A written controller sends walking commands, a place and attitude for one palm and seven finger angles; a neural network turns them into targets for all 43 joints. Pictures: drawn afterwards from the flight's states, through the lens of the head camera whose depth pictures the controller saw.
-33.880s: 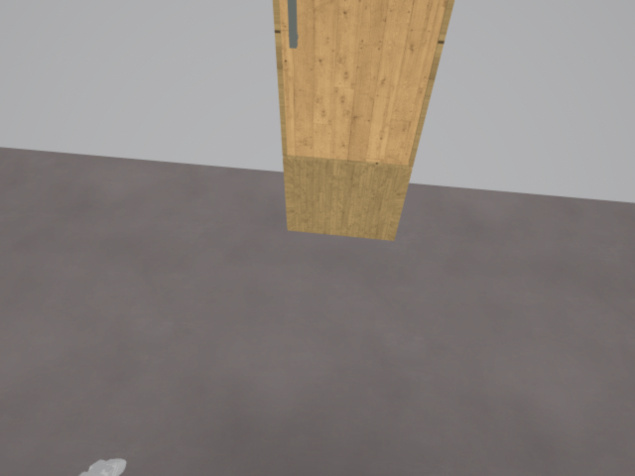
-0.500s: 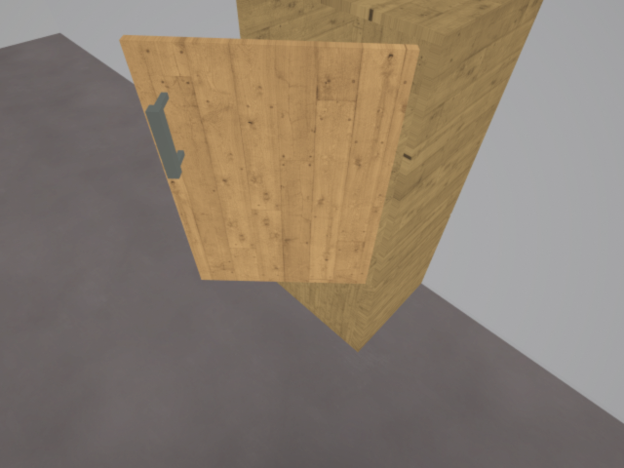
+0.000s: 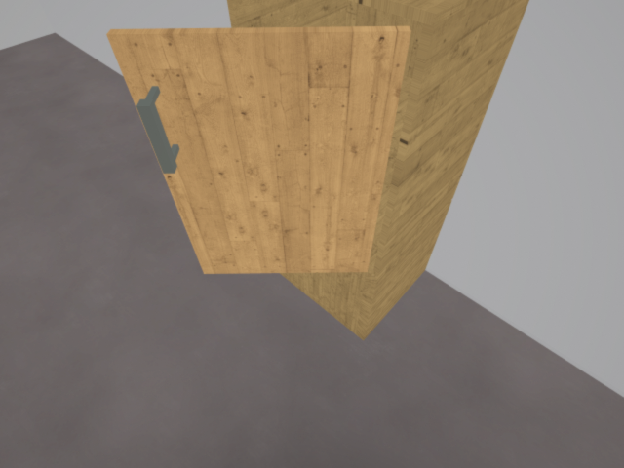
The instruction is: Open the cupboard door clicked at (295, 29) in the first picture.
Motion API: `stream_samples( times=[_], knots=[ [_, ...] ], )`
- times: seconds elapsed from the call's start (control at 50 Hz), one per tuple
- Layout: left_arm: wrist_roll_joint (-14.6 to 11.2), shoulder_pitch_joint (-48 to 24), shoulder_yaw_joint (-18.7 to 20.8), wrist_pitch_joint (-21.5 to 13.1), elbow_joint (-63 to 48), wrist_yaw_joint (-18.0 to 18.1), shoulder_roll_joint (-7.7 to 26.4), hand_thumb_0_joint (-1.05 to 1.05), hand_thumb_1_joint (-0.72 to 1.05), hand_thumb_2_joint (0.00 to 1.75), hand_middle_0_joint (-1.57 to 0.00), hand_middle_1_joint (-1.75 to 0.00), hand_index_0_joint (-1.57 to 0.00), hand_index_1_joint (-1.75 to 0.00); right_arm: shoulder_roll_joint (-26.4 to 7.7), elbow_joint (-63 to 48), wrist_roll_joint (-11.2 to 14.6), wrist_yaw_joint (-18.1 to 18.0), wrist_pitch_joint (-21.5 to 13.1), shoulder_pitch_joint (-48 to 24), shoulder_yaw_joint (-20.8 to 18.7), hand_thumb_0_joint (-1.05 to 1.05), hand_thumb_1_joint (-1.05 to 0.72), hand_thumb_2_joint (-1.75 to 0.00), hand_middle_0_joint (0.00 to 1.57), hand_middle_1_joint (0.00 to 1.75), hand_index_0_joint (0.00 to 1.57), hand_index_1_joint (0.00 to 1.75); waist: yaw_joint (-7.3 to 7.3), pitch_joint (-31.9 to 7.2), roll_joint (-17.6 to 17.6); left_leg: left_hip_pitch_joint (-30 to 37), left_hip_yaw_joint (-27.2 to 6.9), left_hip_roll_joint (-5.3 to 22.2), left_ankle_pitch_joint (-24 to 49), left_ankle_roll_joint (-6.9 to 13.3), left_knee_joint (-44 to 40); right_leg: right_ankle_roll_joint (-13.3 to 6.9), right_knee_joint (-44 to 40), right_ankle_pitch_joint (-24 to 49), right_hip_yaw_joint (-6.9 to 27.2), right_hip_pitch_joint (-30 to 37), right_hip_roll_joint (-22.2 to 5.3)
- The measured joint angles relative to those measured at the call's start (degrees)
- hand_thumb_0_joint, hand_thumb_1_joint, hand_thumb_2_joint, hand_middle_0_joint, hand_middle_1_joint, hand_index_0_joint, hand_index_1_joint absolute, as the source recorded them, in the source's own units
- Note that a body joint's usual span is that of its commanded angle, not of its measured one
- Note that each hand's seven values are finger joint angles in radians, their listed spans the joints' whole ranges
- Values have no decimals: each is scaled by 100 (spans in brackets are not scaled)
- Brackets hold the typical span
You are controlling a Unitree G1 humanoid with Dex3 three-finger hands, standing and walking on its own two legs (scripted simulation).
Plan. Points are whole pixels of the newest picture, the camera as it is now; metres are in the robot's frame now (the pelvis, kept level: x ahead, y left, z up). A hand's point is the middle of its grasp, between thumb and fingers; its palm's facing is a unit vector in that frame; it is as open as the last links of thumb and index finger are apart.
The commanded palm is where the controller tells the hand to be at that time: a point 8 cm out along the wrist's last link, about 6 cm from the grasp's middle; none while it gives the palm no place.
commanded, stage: come to a stop and stand still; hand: left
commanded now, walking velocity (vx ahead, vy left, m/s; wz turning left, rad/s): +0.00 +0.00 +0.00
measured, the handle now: (162, 131) +0.58 +0.28 +0.12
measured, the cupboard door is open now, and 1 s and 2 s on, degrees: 43 43 43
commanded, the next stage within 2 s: look again from close up in 0.58 s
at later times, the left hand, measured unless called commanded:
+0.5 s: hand out of the picture +0.04 +0.17 -0.17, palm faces -0.03 -0.97 -0.23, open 7.4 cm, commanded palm none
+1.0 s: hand out of the picture +0.05 +0.18 -0.16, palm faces -0.02 -0.97 -0.25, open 7.4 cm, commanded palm none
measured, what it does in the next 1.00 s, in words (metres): stands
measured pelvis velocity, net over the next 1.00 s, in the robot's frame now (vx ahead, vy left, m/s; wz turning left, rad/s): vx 0.01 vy -0.03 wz -0.02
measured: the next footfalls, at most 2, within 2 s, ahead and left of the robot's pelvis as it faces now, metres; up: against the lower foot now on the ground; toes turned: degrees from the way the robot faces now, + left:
right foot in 1.80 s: +0.06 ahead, -0.09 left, +0.00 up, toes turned -3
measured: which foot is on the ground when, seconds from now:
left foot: down 0.00-1.00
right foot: down 0.00-1.00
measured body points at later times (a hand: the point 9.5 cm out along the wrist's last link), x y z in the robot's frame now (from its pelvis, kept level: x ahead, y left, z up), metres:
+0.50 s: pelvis +0.01 -0.02 +0.01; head +0.03 -0.02 +0.46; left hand +0.04 +0.22 -0.15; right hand +0.04 -0.26 -0.15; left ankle +0.02 +0.12 -0.73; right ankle -0.04 -0.14 -0.73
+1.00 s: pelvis +0.01 -0.03 +0.01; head +0.03 -0.02 +0.46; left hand +0.05 +0.23 -0.14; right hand +0.07 -0.28 -0.14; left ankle +0.02 +0.12 -0.73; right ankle -0.04 -0.14 -0.73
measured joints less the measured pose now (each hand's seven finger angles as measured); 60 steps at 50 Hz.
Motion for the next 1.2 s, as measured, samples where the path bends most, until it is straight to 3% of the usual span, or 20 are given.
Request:
stream_samples(
  times=[0.46, 1.2],
  knots=[
    [4, -149, 54, -5, 113, -66, 126, 0, 91, 90, -20, -30, -20, -30, 53, 395, 12, -36, -54, -177, -28, 1, -91, -90, 20, 30, 20, 30, 56, -45, -254, 272, 68, 78, 268, -145, -579, -133, -338, 161, 56, 116, 97],
    [1, -335, 109, -50, 294, -102, 331, 0, 91, 90, -20, -30, -20, -30, -143, 634, 14, -56, -77, -491, -26, 1, -91, -90, 20, 30, 20, 30, 103, -128, -284, 560, 34, 131, 417, -231, -985, -202, -766, 309, 6, 421, 172]
  ],
)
